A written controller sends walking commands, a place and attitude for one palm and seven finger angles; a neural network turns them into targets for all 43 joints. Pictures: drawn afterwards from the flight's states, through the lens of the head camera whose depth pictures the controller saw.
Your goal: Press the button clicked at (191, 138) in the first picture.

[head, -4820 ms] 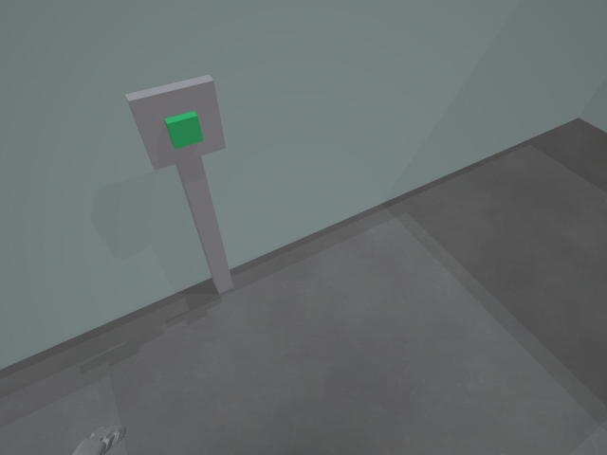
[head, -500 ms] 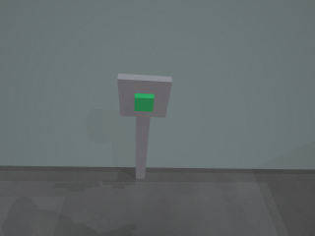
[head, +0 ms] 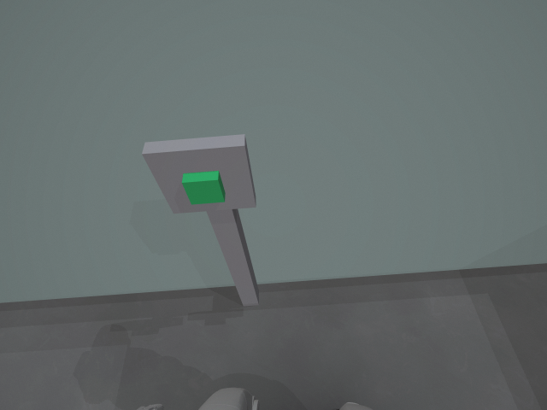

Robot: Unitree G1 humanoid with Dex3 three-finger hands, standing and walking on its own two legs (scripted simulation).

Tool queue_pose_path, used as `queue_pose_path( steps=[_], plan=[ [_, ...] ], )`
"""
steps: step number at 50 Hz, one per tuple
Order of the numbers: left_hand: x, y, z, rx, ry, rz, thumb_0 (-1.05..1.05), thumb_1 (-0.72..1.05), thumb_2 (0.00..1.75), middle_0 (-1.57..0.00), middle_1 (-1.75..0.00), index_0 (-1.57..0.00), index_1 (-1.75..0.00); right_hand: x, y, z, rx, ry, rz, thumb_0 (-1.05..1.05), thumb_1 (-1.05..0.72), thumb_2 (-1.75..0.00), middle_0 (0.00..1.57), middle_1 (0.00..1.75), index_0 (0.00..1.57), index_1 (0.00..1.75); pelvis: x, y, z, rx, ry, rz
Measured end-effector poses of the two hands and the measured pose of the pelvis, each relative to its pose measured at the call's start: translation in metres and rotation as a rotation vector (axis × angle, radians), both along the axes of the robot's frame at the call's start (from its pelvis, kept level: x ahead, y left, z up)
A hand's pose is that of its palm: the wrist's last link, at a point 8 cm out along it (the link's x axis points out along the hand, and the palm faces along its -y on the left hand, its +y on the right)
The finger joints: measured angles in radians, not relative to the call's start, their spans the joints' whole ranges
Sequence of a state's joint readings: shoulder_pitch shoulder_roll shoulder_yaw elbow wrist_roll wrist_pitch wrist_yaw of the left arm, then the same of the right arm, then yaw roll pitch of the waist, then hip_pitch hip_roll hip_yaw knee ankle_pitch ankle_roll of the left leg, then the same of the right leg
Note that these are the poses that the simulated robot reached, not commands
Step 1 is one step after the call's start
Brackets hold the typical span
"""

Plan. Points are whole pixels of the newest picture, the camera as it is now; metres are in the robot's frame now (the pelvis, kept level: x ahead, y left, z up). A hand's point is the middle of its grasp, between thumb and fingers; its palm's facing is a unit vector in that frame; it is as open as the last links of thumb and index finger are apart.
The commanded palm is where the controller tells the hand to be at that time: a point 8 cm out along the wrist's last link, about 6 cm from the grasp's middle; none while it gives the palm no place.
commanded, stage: come to a stop and stand still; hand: left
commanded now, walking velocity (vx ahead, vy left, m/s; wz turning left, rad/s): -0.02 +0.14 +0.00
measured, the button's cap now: (204, 186) +0.49 +0.17 -0.01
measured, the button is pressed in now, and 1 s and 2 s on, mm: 0 0 0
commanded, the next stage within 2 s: look again from close up in 1.36 s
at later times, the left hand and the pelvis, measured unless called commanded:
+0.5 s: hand out of the picture -0.05 +0.26 -0.17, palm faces +0.02 -0.99 -0.17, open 7.4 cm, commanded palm none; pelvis -0.04 +0.07 +0.02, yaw -1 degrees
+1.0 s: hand out of the picture +0.04 +0.16 -0.15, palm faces +0.00 -0.98 -0.22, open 7.2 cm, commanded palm none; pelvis -0.04 -0.01 +0.01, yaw -1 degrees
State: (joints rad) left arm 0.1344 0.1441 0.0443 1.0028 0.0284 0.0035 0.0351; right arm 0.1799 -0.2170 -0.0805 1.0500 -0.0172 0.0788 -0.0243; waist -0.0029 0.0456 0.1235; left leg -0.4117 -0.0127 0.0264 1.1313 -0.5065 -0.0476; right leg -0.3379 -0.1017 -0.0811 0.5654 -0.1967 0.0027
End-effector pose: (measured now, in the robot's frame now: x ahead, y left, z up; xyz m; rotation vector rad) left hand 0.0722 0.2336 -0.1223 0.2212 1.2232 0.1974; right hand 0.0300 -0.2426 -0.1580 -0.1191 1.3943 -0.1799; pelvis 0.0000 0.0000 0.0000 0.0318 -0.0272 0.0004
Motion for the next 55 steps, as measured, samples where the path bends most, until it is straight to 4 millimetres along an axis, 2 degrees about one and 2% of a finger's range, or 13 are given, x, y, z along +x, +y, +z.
queue_pose_path(
  steps=[6, 11, 14, 17, 21, 26, 28, 31, 38, 41, 45, 50, 55],
  plan=[
    [-0.015, 0.018, 0.000, 0.007, -0.050, 0.013, 0.00, 0.91, 0.90, -0.21, -0.30, -0.20, -0.30, 0.025, 0.002, 0.014, -0.027, -0.113, 0.064, 0.00, -0.91, -0.90, 0.19, 0.30, 0.20, 0.30, -0.022, 0.009, 0.000, -0.004, 0.000, 0.011],
    [-0.045, 0.047, -0.015, -0.021, -0.035, 0.021, 0.00, 0.90, 0.90, -0.21, -0.30, -0.20, -0.30, 0.024, 0.020, 0.029, -0.068, -0.204, 0.092, 0.00, -0.91, -0.90, 0.19, 0.30, 0.20, 0.30, -0.040, 0.031, -0.005, -0.021, 0.000, 0.004],
    [-0.064, 0.064, -0.028, -0.051, 0.005, 0.034, 0.00, 0.90, 0.90, -0.20, -0.30, -0.20, -0.30, 0.001, 0.037, 0.035, -0.099, -0.219, 0.084, 0.00, -0.91, -0.90, 0.19, 0.30, 0.20, 0.30, -0.048, 0.047, -0.008, -0.035, -0.003, -0.003],
    [-0.083, 0.073, -0.024, -0.080, 0.056, 0.044, 0.01, 0.91, 0.90, -0.20, -0.30, -0.20, -0.30, -0.030, 0.056, 0.044, -0.100, -0.158, 0.073, 0.00, -0.91, -0.90, 0.19, 0.30, 0.20, 0.30, -0.049, 0.058, 0.004, -0.058, 0.002, -0.002],
    [-0.108, 0.079, -0.018, -0.106, 0.113, 0.050, 0.01, 0.91, 0.90, -0.20, -0.30, -0.20, -0.30, -0.067, 0.077, 0.049, -0.082, -0.065, 0.045, 0.00, -0.90, -0.90, 0.19, 0.30, 0.20, 0.30, -0.047, 0.067, 0.015, -0.068, 0.022, -0.005],
    [-0.132, 0.078, -0.018, -0.115, 0.234, 0.030, 0.01, 0.91, 0.90, -0.20, -0.30, -0.20, -0.30, -0.104, 0.092, 0.049, -0.073, 0.014, -0.024, 0.00, -0.90, -0.90, 0.20, 0.30, 0.20, 0.30, -0.044, 0.069, 0.017, -0.056, 0.040, -0.027],
    [-0.133, 0.074, -0.019, -0.118, 0.267, 0.018, 0.01, 0.91, 0.90, -0.20, -0.30, -0.20, -0.30, -0.119, 0.095, 0.048, -0.070, 0.049, -0.051, 0.00, -0.90, -0.90, 0.20, 0.30, 0.20, 0.30, -0.044, 0.068, 0.017, -0.054, 0.042, -0.034],
    [-0.124, 0.065, -0.019, -0.122, 0.276, -0.006, 0.01, 0.91, 0.90, -0.20, -0.30, -0.20, -0.30, -0.141, 0.097, 0.047, -0.061, 0.106, -0.085, 0.00, -0.90, -0.89, 0.20, 0.30, 0.20, 0.30, -0.044, 0.063, 0.017, -0.054, 0.040, -0.039],
    [-0.067, 0.032, -0.015, -0.093, 0.143, -0.057, 0.01, 0.93, 0.90, -0.20, -0.30, -0.20, -0.30, -0.176, 0.083, 0.034, -0.002, 0.205, -0.129, 0.00, -0.90, -0.90, 0.20, 0.30, 0.20, 0.30, -0.047, 0.039, 0.012, -0.036, 0.032, -0.037],
    [-0.047, 0.017, -0.011, -0.062, 0.066, -0.068, 0.01, 0.94, 0.90, -0.20, -0.30, -0.20, -0.30, -0.178, 0.069, 0.020, 0.033, 0.213, -0.135, 0.00, -0.90, -0.90, 0.20, 0.30, 0.20, 0.30, -0.047, 0.022, 0.006, -0.021, 0.023, -0.038],
    [-0.038, -0.007, -0.002, -0.057, 0.005, -0.074, 0.01, 0.93, 0.90, -0.20, -0.30, -0.20, -0.30, -0.161, 0.053, 0.010, 0.060, 0.174, -0.108, 0.00, -0.90, -0.90, 0.20, 0.30, 0.20, 0.30, -0.043, 0.007, 0.007, -0.029, 0.012, -0.021],
    [-0.041, -0.023, -0.001, -0.058, -0.028, -0.035, -0.01, 0.94, 0.90, -0.20, -0.30, -0.20, -0.30, -0.127, 0.034, 0.008, 0.057, 0.091, -0.065, 0.00, -0.91, -0.90, 0.19, 0.30, 0.20, 0.30, -0.044, -0.009, 0.007, -0.026, -0.001, -0.014],
    [-0.062, -0.027, -0.004, -0.050, -0.003, 0.003, -0.02, 0.96, 0.90, -0.20, -0.30, -0.20, -0.30, -0.099, 0.018, 0.010, 0.039, 0.024, -0.025, 0.00, -0.91, -0.90, 0.19, 0.30, 0.20, 0.30, -0.048, -0.020, 0.008, -0.029, -0.008, -0.012]
  ],
)
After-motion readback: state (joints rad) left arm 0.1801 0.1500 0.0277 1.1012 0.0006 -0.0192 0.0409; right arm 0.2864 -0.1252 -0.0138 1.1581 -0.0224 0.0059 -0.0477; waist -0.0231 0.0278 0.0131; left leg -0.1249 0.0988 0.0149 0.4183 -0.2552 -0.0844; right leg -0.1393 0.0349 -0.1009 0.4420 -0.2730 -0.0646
